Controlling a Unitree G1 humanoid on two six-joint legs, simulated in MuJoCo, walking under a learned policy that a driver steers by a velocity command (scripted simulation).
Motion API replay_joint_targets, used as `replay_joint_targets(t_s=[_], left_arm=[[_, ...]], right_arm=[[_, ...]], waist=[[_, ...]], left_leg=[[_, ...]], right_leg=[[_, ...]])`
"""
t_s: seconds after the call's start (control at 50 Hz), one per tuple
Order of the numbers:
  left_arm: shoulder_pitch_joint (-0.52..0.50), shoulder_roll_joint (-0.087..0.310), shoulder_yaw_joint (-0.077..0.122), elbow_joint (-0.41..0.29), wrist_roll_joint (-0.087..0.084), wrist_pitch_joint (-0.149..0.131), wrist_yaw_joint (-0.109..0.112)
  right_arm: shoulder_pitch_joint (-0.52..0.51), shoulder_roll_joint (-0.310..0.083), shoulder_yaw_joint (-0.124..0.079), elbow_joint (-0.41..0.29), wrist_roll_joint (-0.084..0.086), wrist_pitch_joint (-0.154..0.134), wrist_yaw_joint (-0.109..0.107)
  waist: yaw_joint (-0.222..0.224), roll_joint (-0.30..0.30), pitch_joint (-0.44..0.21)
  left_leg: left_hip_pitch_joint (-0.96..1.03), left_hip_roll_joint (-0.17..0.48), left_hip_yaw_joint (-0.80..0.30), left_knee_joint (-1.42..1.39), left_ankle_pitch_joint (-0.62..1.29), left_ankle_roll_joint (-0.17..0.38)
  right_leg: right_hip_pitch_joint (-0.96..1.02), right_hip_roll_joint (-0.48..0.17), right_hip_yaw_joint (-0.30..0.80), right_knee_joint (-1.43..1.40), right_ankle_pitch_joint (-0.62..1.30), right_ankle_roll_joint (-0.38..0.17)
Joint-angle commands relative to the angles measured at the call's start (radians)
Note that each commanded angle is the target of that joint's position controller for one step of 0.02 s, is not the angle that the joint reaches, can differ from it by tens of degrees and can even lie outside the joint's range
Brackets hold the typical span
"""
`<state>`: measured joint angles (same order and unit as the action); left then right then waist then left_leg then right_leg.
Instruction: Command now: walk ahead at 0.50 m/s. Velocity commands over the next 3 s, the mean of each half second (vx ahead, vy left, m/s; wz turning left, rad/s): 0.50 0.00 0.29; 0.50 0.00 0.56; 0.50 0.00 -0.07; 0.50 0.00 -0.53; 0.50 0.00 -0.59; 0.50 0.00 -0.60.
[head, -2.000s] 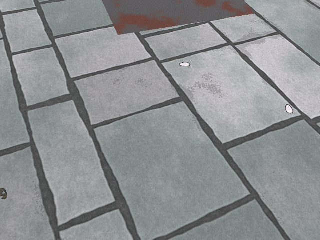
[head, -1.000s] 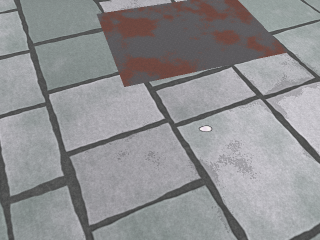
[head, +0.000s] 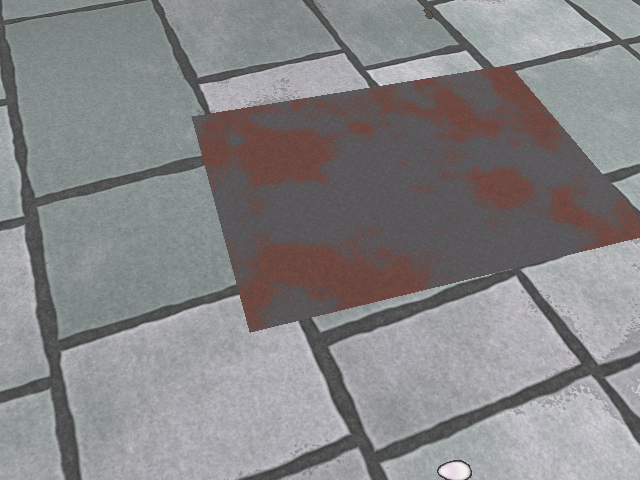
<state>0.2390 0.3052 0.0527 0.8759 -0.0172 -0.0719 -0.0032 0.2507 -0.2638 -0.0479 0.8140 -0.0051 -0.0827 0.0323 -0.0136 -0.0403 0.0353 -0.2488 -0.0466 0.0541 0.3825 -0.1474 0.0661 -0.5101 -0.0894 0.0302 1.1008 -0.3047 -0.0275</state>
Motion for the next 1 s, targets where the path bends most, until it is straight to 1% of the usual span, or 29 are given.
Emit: replay_joint_targets(t_s=[0.02, 0.1, 0.16, 0.22, 0.28, 0.3, 0.32, 0.34, 0.36, 0.38, 0.4, 0.42, 0.44, 0.46, 0.5, 0.54, 0.62, 0.72, 0.76, 0.78, 0.82, 0.84, 0.86, 0.88, 0.9, 0.92, 0.94, 0.96, 1.0], left_arm=[[0.031, 0.054, 0.016, -0.047, 0.01, 0.01, 0.008], [-0.117, 0.037, 0.012, -0.095, 0.021, -0.001, 0.004], [-0.224, 0.022, 0.004, -0.124, 0.014, -0.014, -0.007], [-0.301, 0.031, 0.003, -0.151, 0.006, -0.027, -0.022], [-0.274, 0.074, 0.015, -0.151, 0.004, -0.041, -0.03], [-0.226, 0.09, 0.023, -0.138, 0.003, -0.046, -0.028], [-0.114, 0.123, 0.042, -0.105, 0.006, -0.049, -0.022], [0.049, 0.177, 0.061, -0.075, 0.021, -0.052, -0.013], [0.157, 0.272, 0.089, -0.056, 0.031, -0.04, -0.006], [0.162, 0.2, 0.068, -0.057, 0.023, -0.035, -0.01], [0.096, 0.127, 0.047, -0.067, 0.017, -0.035, -0.009], [0.031, 0.095, 0.036, -0.075, 0.017, -0.033, -0.008], [-0.026, 0.063, 0.027, -0.072, 0.018, -0.032, -0.009], [-0.061, 0.044, 0.022, -0.07, 0.025, -0.036, -0.009], [-0.089, 0.049, 0.028, -0.06, 0.029, -0.044, -0.008], [-0.086, 0.073, 0.037, -0.046, 0.031, -0.051, -0.003], [-0.066, 0.106, 0.048, -0.027, 0.03, -0.045, 0.009], [0.006, 0.149, 0.061, -0.005, 0.011, -0.019, 0.017], [0.022, 0.165, 0.068, 0.004, -0.001, -0.004, 0.016], [0.018, 0.177, 0.072, 0.003, -0.006, 0.003, 0.017], [0.0, 0.205, 0.081, -0.003, -0.017, 0.018, 0.02], [-0.018, 0.201, 0.079, -0.009, -0.022, 0.026, 0.02], [-0.003, 0.167, 0.065, -0.018, -0.003, 0.023, 0.022], [0.083, 0.011, 0.016, -0.078, 0.046, 0.0, 0.01], [0.006, 0.063, 0.016, -0.091, 0.01, -0.042, -0.003], [-0.106, 0.127, 0.033, -0.122, -0.032, -0.066, -0.011], [-0.119, 0.114, 0.027, -0.127, -0.026, -0.078, -0.007], [-0.111, 0.116, 0.032, -0.111, 0.002, -0.08, 0.001], [-0.075, 0.127, 0.043, -0.102, 0.017, -0.056, 0.0]], right_arm=[[-0.025, -0.134, -0.031, -0.046, 0.001, -0.028, -0.006], [0.041, -0.154, -0.035, -0.008, 0.01, -0.017, -0.024], [0.099, -0.175, -0.042, 0.02, 0.02, -0.006, -0.035], [0.144, -0.179, -0.046, 0.044, 0.029, 0.008, -0.042], [0.136, -0.191, -0.056, 0.05, 0.03, 0.022, -0.052], [0.125, -0.193, -0.058, 0.049, 0.03, 0.027, -0.053], [0.117, -0.175, -0.052, 0.044, 0.026, 0.03, -0.052], [0.111, -0.123, -0.032, 0.024, 0.013, 0.03, -0.05], [0.218, -0.023, -0.004, -0.006, 0.017, 0.016, -0.047], [0.216, -0.065, -0.01, -0.006, 0.034, 0.004, -0.046], [0.146, -0.154, -0.036, -0.017, 0.053, 0.002, -0.046], [0.096, -0.158, -0.041, -0.027, 0.052, 0.006, -0.049], [0.073, -0.146, -0.044, -0.031, 0.042, 0.012, -0.051], [0.078, -0.129, -0.049, -0.032, 0.037, 0.024, -0.049], [0.085, -0.085, -0.045, -0.039, 0.038, 0.047, -0.044], [0.056, -0.075, -0.045, -0.062, 0.033, 0.061, -0.044], [-0.032, -0.063, -0.039, -0.097, 0.029, 0.057, -0.026], [-0.195, -0.051, -0.026, -0.163, 0.027, 0.053, 0.007], [-0.223, -0.064, -0.029, -0.187, 0.027, 0.056, 0.017], [-0.217, -0.076, -0.034, -0.195, 0.026, 0.058, 0.02], [-0.123, -0.12, -0.059, -0.186, 0.024, 0.065, 0.02], [0.021, -0.161, -0.086, -0.149, 0.028, 0.067, 0.014], [0.2, -0.238, -0.124, -0.098, 0.033, 0.076, -0.005], [0.176, -0.363, -0.141, -0.099, 0.045, 0.071, -0.016], [0.197, -0.295, -0.114, -0.144, 0.032, 0.05, -0.007], [0.165, -0.23, -0.094, -0.134, 0.021, 0.031, -0.001], [0.113, -0.206, -0.086, -0.137, 0.021, 0.021, -0.002], [0.038, -0.17, -0.075, -0.149, 0.021, 0.019, -0.004], [-0.025, -0.142, -0.061, -0.175, 0.005, 0.017, -0.013]], waist=[[0.031, 0.118, -0.033], [-0.009, 0.093, 0.004], [-0.044, 0.091, 0.023], [-0.061, 0.098, 0.035], [-0.023, 0.126, 0.017], [0.007, 0.137, -0.006], [0.061, 0.127, -0.07], [0.129, 0.078, -0.213], [0.108, -0.166, -0.369], [0.116, -0.245, -0.398], [0.114, -0.151, -0.248], [0.092, -0.098, -0.16], [0.067, -0.069, -0.093], [0.037, -0.093, -0.058], [0.013, -0.088, -0.029], [0.005, -0.052, -0.011], [0.026, -0.021, 0.01], [0.083, 0.004, 0.058], [0.079, -0.002, 0.065], [0.064, -0.011, 0.054], [-0.005, -0.041, -0.026], [-0.09, -0.024, -0.099], [-0.164, 0.05, -0.192], [-0.041, 0.346, -0.246], [-0.095, 0.234, -0.4], [-0.117, 0.158, -0.263], [-0.079, 0.102, -0.183], [-0.034, 0.06, -0.127], [0.02, 0.086, -0.097]], left_leg=[[0.07, 0.264, -0.245, -0.256, 0.127, 0.176], [0.095, 0.232, -0.179, -0.271, 0.171, 0.155], [0.106, 0.22, -0.168, -0.259, 0.137, 0.141], [0.165, 0.249, -0.208, -0.208, 0.12, 0.138], [0.217, 0.283, -0.267, -0.131, 0.143, 0.113], [0.215, 0.279, -0.273, -0.082, 0.192, 0.102], [0.19, 0.232, -0.248, 0.036, 0.278, 0.078], [0.063, 0.167, -0.205, 0.282, 0.192, 0.045], [-0.317, 0.011, -0.09, 0.654, -0.164, -0.034], [-0.457, 0.018, -0.178, 0.825, -0.456, -0.037], [-0.523, 0.073, -0.2, 0.891, -0.389, -0.027], [-0.513, 0.117, -0.172, 0.883, -0.305, -0.025], [-0.483, 0.146, -0.163, 0.839, -0.239, -0.029], [-0.434, 0.175, -0.169, 0.8, -0.191, -0.032], [-0.385, 0.193, -0.154, 0.774, -0.142, -0.041], [-0.415, 0.2, -0.157, 0.727, -0.079, -0.053], [-0.427, 0.192, -0.129, 0.508, 0.11, -0.06], [-0.421, 0.169, -0.049, 0.308, 0.154, -0.036], [-0.421, 0.153, -0.026, 0.272, 0.09, -0.012], [-0.389, 0.132, -0.004, 0.26, 0.042, 0.005], [-0.228, 0.058, 0.055, 0.255, -0.053, 0.048], [-0.031, 0.007, 0.077, 0.195, -0.012, 0.081], [0.278, 0.032, -0.029, 0.169, 0.006, 0.128], [0.598, 0.296, -0.575, 0.088, -0.13, 0.303], [0.661, 0.388, -0.892, -0.088, -0.304, 0.371], [0.586, 0.368, -0.768, -0.119, -0.231, 0.309], [0.456, 0.328, -0.646, -0.109, -0.142, 0.274], [0.316, 0.287, -0.543, -0.11, -0.03, 0.245], [0.161, 0.243, -0.455, -0.147, 0.105, 0.23]], right_leg=[[-0.111, -0.061, 0.032, -0.064, 0.105, 0.025], [-0.151, -0.045, 0.02, -0.318, 0.312, 0.05], [-0.099, -0.001, 0.001, -0.487, 0.403, 0.061], [-0.08, 0.023, 0.015, -0.575, 0.391, 0.058], [0.003, 0.035, 0.031, -0.631, 0.304, 0.033], [0.079, 0.045, 0.017, -0.646, 0.266, 0.019], [0.24, 0.058, -0.002, -0.673, 0.249, -0.008], [0.513, -0.046, 0.085, -0.623, 0.251, -0.062], [0.901, -0.291, 0.46, -0.66, 0.1, -0.195], [0.901, -0.337, 0.68, -0.779, -0.062, -0.228], [0.776, -0.304, 0.544, -0.804, -0.128, -0.181], [0.647, -0.269, 0.417, -0.827, -0.076, -0.151], [0.532, -0.23, 0.32, -0.864, -0.003, -0.138], [0.449, -0.202, 0.239, -0.897, 0.059, -0.127], [0.366, -0.185, 0.135, -0.949, 0.149, -0.136], [0.356, -0.189, 0.06, -0.975, 0.231, -0.153], [0.395, -0.167, -0.084, -0.988, 0.324, -0.143], [0.503, -0.194, -0.177, -0.972, 0.355, -0.125], [0.572, -0.214, -0.198, -0.928, 0.43, -0.108], [0.595, -0.218, -0.214, -0.882, 0.549, -0.098], [0.611, -0.208, -0.247, -0.692, 0.872, -0.076], [0.557, -0.175, -0.278, -0.496, 0.925, -0.05], [0.344, -0.135, -0.283, -0.209, 0.716, -0.003], [-0.127, 0.059, -0.232, 0.156, -0.196, 0.065], [-0.249, 0.11, 0.026, 0.29, -0.312, 0.054], [-0.338, 0.062, 0.047, 0.286, -0.214, 0.026], [-0.314, 0.018, 0.047, 0.206, -0.125, 0.007], [-0.242, -0.015, 0.051, 0.115, -0.069, 0.011], [-0.119, -0.039, 0.059, 0.018, -0.009, 0.026]])
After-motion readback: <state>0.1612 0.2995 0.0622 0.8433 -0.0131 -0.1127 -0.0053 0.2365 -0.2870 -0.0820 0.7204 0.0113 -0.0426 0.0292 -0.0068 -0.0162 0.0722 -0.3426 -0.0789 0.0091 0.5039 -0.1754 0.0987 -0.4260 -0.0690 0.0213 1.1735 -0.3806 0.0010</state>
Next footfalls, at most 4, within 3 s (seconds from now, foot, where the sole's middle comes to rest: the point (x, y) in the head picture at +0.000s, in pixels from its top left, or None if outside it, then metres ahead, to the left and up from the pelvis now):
0.34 right None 0.37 -0.15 -0.78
0.86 left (233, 443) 0.56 0.18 -0.78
1.40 right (258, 293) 0.94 0.15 -0.78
1.86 left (156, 232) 1.14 0.43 -0.78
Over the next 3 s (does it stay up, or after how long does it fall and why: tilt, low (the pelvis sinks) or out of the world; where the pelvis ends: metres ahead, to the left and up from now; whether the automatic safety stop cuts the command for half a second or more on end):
stays up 1.62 0.22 -0.01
